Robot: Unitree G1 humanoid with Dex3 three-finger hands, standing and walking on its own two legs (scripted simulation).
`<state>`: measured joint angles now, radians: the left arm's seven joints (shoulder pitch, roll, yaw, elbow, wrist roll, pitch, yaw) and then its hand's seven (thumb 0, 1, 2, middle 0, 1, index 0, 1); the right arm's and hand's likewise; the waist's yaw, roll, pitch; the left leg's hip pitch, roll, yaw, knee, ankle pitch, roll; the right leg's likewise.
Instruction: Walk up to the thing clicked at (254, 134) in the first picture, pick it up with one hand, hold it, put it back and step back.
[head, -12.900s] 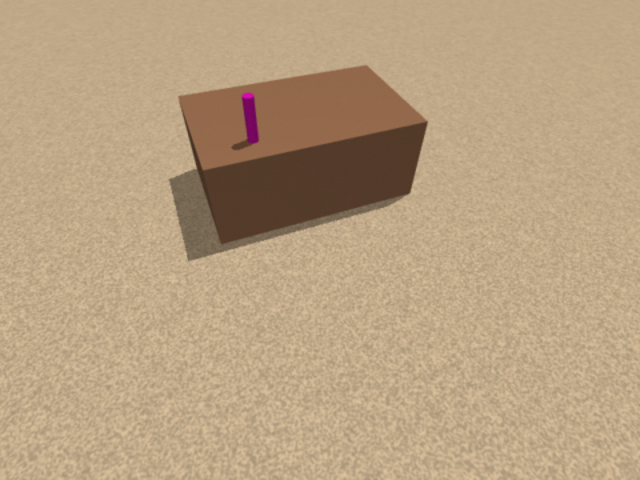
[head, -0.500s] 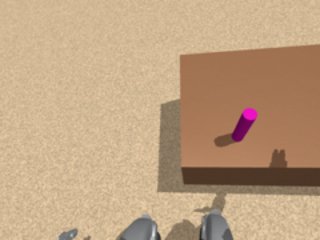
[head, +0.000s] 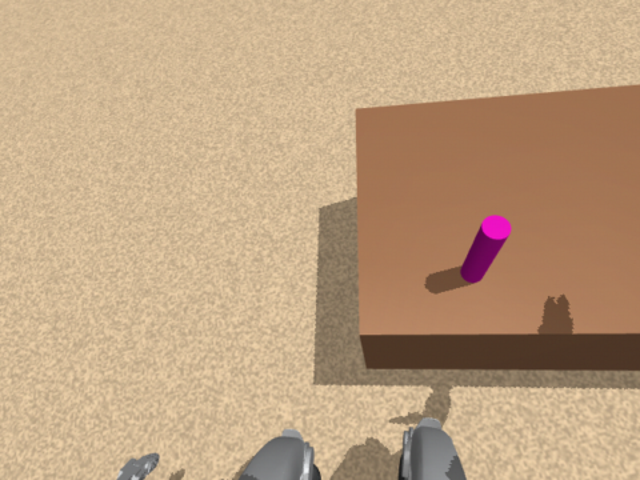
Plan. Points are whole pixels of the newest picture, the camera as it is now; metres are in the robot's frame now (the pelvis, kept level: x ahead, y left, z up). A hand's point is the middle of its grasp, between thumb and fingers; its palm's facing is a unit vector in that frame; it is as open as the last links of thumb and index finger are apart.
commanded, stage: go down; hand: right
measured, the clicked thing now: (482, 252) +0.49 -0.20 -0.21
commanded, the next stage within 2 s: none
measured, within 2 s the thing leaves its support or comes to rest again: neither
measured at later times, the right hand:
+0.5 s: hand out of the picture +0.40 -0.40 +0.07, palm faces +0.26 +0.96 +0.00, open 17.3 cm
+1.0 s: hand out of the picture +0.39 -0.40 +0.08, palm faces +0.27 +0.96 +0.00, open 17.3 cm
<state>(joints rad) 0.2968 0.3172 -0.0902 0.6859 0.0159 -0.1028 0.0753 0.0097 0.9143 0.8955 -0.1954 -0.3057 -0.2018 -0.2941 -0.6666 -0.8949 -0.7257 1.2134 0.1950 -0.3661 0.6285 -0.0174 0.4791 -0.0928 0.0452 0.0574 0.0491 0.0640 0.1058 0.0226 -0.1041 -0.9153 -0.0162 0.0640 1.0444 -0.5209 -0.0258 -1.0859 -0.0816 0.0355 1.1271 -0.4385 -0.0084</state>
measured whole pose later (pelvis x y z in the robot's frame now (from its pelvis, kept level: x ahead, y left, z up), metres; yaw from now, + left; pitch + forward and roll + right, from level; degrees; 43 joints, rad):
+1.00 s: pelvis +0.00 +0.00 +0.00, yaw +0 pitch +22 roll +5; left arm 0.29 0.32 -0.08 0.70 0.02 -0.10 0.08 0.01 0.93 0.89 -0.20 -0.31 -0.21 -0.29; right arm -0.65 -0.87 -0.75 1.21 0.21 -0.40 0.62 -0.02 0.52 -0.10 0.05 0.07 0.05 0.08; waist 0.10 0.02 -0.11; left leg -0.92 -0.02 0.06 1.05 -0.52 -0.02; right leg -1.08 -0.08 0.04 1.13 -0.43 0.00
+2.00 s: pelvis +0.00 +0.00 +0.00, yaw +0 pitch +22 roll +5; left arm 0.29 0.32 -0.08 0.70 0.02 -0.10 0.09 0.01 0.92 0.88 -0.20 -0.31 -0.21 -0.29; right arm -0.67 -0.89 -0.74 1.22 0.21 -0.39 0.61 -0.02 0.49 -0.12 0.06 0.08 0.07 0.09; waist 0.11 0.02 -0.10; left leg -0.90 -0.02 0.06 1.03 -0.51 -0.03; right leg -1.07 -0.08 0.04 1.11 -0.43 -0.01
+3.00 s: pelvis +0.00 +0.01 +0.00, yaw +0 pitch +23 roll +5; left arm 0.29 0.33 -0.08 0.70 0.02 -0.10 0.09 0.01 0.91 0.89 -0.20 -0.30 -0.21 -0.29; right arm -0.68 -0.91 -0.75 1.23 0.21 -0.39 0.62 -0.02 0.47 -0.12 0.06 0.08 0.06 0.09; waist 0.11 0.02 -0.11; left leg -0.92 -0.02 0.07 1.05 -0.53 -0.02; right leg -1.09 -0.08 0.05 1.13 -0.44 0.00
